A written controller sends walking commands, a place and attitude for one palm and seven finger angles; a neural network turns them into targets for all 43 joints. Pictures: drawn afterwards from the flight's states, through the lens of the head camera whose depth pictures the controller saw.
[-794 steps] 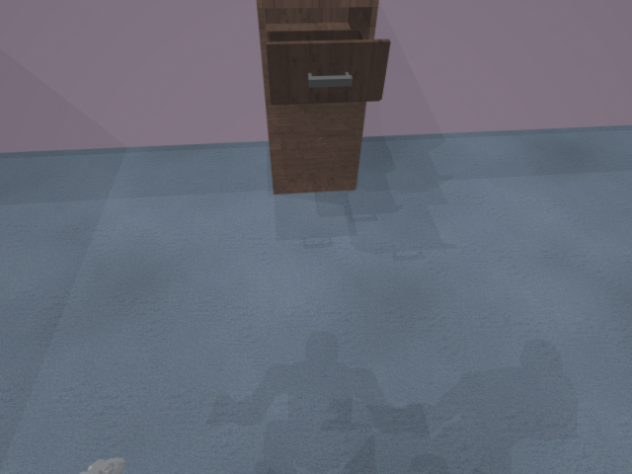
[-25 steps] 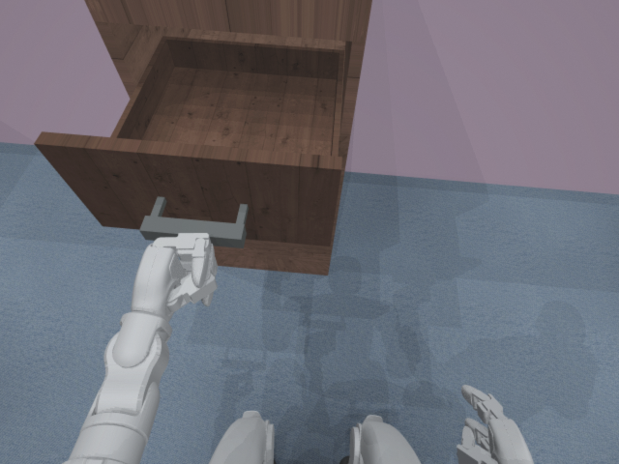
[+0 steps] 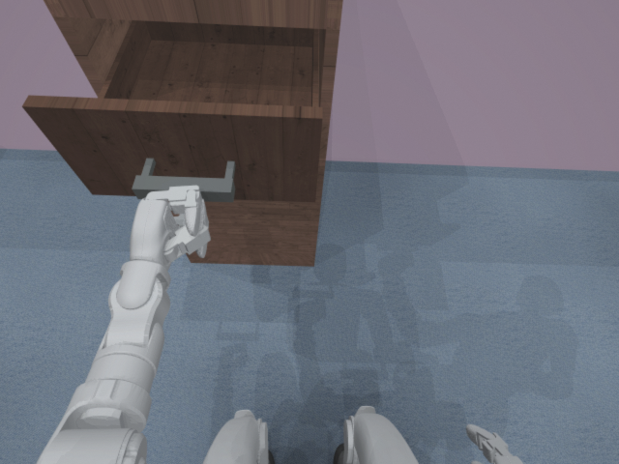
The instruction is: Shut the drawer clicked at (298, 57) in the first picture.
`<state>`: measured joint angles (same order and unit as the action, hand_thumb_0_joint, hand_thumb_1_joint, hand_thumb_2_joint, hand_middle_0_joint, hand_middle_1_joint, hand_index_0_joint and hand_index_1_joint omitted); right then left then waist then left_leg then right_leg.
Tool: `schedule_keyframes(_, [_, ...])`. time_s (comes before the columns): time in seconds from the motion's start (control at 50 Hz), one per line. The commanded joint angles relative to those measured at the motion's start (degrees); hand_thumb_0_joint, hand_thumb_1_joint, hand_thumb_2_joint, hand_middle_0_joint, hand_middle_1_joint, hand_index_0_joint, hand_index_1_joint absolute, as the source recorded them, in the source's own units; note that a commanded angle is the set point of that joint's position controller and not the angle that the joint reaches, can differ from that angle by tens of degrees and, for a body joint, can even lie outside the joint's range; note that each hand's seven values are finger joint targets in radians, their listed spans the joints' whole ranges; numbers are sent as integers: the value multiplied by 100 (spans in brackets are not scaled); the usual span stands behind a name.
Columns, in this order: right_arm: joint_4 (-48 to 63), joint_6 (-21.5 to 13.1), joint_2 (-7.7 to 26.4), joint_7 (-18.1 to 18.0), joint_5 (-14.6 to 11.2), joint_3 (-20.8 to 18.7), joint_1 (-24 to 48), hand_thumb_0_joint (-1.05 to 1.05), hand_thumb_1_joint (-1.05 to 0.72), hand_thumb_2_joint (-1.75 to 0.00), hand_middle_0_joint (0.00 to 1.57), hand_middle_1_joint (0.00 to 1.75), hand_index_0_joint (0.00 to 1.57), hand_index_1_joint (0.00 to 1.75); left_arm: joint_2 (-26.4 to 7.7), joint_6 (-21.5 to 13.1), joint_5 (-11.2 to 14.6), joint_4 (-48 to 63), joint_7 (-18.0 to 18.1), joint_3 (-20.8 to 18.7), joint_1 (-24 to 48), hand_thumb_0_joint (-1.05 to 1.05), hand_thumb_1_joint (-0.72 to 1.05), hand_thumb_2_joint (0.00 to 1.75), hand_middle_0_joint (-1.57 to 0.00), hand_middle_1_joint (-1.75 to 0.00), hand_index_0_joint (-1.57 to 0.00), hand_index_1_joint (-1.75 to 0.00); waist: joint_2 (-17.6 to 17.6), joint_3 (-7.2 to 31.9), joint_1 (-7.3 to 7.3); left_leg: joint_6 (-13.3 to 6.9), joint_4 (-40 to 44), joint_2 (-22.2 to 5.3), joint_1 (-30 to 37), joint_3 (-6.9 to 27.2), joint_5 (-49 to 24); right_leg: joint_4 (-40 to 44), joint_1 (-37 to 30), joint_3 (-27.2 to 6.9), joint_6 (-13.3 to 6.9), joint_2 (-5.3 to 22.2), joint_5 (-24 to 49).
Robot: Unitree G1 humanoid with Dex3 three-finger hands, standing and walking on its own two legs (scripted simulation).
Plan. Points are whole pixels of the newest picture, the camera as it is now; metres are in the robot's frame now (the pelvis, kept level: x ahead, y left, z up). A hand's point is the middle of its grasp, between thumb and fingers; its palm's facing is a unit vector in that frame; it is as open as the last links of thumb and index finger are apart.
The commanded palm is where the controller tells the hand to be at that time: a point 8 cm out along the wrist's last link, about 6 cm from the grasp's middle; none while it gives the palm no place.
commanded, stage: push the drawer shut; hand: left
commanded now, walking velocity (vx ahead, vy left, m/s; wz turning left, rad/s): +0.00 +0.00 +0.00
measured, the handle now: (187, 177) +0.49 +0.16 +0.04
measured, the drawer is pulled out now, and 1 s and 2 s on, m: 0.18 0.05 0.00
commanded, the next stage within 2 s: pull the fist back off the drawer in 1.70 s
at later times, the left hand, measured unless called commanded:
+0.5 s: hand (212, 191) +0.47 +0.13 +0.03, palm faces -0.06 -1.00 -0.04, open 3.2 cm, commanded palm +0.46 +0.18 +0.04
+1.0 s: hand (216, 156) +0.53 +0.13 +0.03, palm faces -0.05 -1.00 -0.03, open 3.2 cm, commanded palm +0.52 +0.17 +0.04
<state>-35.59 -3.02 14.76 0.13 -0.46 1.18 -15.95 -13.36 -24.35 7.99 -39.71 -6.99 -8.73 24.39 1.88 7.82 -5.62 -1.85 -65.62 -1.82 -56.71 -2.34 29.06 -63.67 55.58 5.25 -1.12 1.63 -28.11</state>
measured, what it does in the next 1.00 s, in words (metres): stands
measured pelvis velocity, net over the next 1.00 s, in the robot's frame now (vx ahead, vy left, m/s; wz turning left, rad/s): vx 0.00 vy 0.00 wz -0.03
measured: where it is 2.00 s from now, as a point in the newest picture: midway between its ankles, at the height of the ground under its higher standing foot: outside the picture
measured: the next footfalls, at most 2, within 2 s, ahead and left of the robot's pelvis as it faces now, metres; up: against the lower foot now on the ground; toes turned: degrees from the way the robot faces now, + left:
none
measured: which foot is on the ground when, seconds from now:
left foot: down 0.00-1.00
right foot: down 0.00-1.00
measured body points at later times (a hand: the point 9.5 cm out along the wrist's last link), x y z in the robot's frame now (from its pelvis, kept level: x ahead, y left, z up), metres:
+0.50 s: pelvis +0.00 +0.00 -0.01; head +0.13 +0.01 +0.42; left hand +0.47 +0.18 +0.03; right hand +0.06 -0.26 -0.13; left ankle +0.02 +0.10 -0.65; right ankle +0.02 -0.11 -0.65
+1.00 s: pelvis +0.00 +0.00 -0.02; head +0.16 +0.02 +0.40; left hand +0.53 +0.18 +0.03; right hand -0.01 -0.26 -0.13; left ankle +0.02 +0.10 -0.65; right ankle +0.02 -0.11 -0.65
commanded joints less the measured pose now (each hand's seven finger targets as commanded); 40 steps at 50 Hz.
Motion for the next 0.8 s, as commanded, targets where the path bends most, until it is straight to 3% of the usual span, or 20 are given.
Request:
schedule_keyframes(0.0, [560,-149,846,-56,-2,-337,-358,0,-90,-90,20,30,20,30,-876,-496,49,1058,113,-338,2375,0,90,90,-140,-160,-140,-160,-19,2213,-124,64,861,125,1367,444,-1538,805,-1162,-370,-18,-197,1427])
schedule_keyframes(0.02, [525,-128,854,-50,-2,-341,-391,0,-90,-90,20,30,20,30,-978,-543,5,1045,130,-398,2518,0,90,90,-140,-160,-140,-160,127,2260,-128,83,861,109,1475,454,-1618,784,-1077,-365,-27,-195,1460])
schedule_keyframes(0.04, [510,-124,833,-29,3,-345,-405,0,-90,-90,20,30,20,30,-804,-567,4,1046,137,-260,2609,0,90,90,-140,-160,-140,-160,202,2278,-154,98,872,105,1588,477,-1655,775,-999,-341,-29,-197,1444])
schedule_keyframes(0.08, [474,-96,852,-13,19,-364,-460,0,-90,-90,20,30,20,30,-767,-597,-15,898,171,-260,2754,0,90,90,-140,-160,-140,-160,78,2311,-209,95,847,93,1616,494,-1666,780,-939,-321,-20,-205,1420])
schedule_keyframes(0.1, [455,-81,885,-20,26,-368,-507,0,-90,-90,20,30,20,30,-967,-606,-44,741,184,-405,2823,0,90,90,-140,-160,-140,-160,7,2269,-215,81,823,89,1536,499,-1646,755,-917,-328,-23,-218,1408])
schedule_keyframes(0.14, [428,-46,866,-14,33,-360,-530,0,-90,-90,20,30,20,30,-923,-646,-100,601,191,-359,3037,0,90,90,-140,-160,-140,-160,114,2315,-244,90,828,97,1566,502,-1592,749,-851,-331,-16,-214,1357])
schedule_keyframes(0.2, [386,-16,894,-22,51,-358,-600,0,-90,-90,20,30,20,30,-1189,-707,-149,476,194,-519,3452,0,90,90,-140,-160,-140,-160,198,2426,-275,75,770,104,1531,508,-1622,691,-842,-352,-27,-219,1385])
schedule_keyframes(0.28, [338,42,860,-9,71,-341,-659,0,-90,-90,20,30,20,30,-1090,-700,-154,130,160,-487,3708,0,90,90,-140,-160,-140,-160,226,2541,-338,72,713,110,1544,480,-1715,709,-856,-370,-10,-221,1503])
schedule_keyframes(0.32, [325,60,898,-16,78,-348,-712,0,-90,-90,20,30,20,30,-1311,-711,-163,-20,131,-654,3850,0,90,90,-140,-160,-140,-160,247,2576,-345,75,698,94,1548,510,-1742,665,-782,-359,-12,-233,1491])
schedule_keyframes(0.38, [293,93,901,-10,93,-326,-759,0,-90,-90,20,30,20,30,-1392,-718,-161,-296,117,-726,4184,0,90,90,-140,-160,-140,-160,103,2541,-420,41,655,106,1335,495,-1591,686,-829,-388,3,-243,1422])
schedule_keyframes(0.44, [264,125,902,3,108,-312,-829,0,-90,-90,20,30,20,30,-1349,-741,-193,-563,98,-684,4515,0,90,90,-140,-160,-140,-160,268,2517,-484,44,633,107,1419,533,-1639,656,-614,-364,-7,-254,1387])
schedule_keyframes(0.5, [265,158,952,3,152,-310,-927,0,-90,-90,20,30,20,30,-1781,-787,-216,-718,95,-1031,4601,0,90,90,-140,-160,-140,-160,197,2730,-440,16,551,121,1245,503,-1658,614,-803,-418,-7,-266,1467])
schedule_keyframes(0.56, [278,209,923,19,160,-300,-969,0,-90,-90,20,30,20,30,-1786,-792,-253,-788,40,-1019,4737,0,90,90,-140,-160,-140,-160,306,2882,-473,14,483,117,1242,476,-1821,591,-850,-446,1,-269,1660])
schedule_keyframes(0.58, [251,226,913,24,169,-303,-994,0,-90,-90,20,30,20,30,-1758,-779,-253,-842,25,-988,4872,0,90,90,-140,-160,-140,-160,258,2857,-544,0,450,112,1189,462,-1819,606,-855,-458,17,-265,1692])
schedule_keyframes(0.62, [264,258,941,37,178,-295,-1071,0,-90,-90,20,30,20,30,-2013,-761,-269,-949,14,-1201,4844,0,90,90,-140,-160,-140,-160,338,2908,-488,7,444,109,1168,465,-1894,576,-884,-455,5,-285,1745])
schedule_keyframes(0.66, [243,287,935,36,179,-291,-1098,0,-90,-90,20,30,20,30,-2019,-724,-277,-1022,4,-1175,5053,0,90,90,-140,-160,-140,-160,252,2825,-585,-21,403,104,1033,446,-1810,610,-884,-484,23,-290,1730])
schedule_keyframes(0.68, [249,305,945,35,181,-285,-1130,0,-90,-90,20,30,20,30,-2139,-714,-318,-1064,5,-1241,5058,0,90,90,-140,-160,-140,-160,271,2823,-560,-17,403,103,964,448,-1774,605,-905,-492,17,-289,1691])
schedule_keyframes(0.7, [253,312,957,36,188,-277,-1151,0,-90,-90,20,30,20,30,-2171,-719,-331,-1076,10,-1240,5199,0,90,90,-140,-160,-140,-160,437,2827,-584,-10,415,99,1052,486,-1797,567,-766,-466,2,-296,1644])
schedule_keyframes(0.76, [212,334,958,56,209,-274,-1203,0,-90,-90,20,30,20,30,-2111,-692,-352,-1147,26,-1192,5417,0,90,90,-140,-160,-140,-160,496,2860,-678,-13,361,78,1112,499,-1810,590,-615,-448,16,-306,1590])
schedule_keyframes(0.78, [194,341,983,52,225,-271,-1249,0,-90,-90,20,30,20,30,-2284,-685,-365,-1201,42,-1308,5509,0,90,90,-140,-160,-140,-160,380,2862,-685,-25,336,76,1000,512,-1775,577,-673,-458,17,-316,1563])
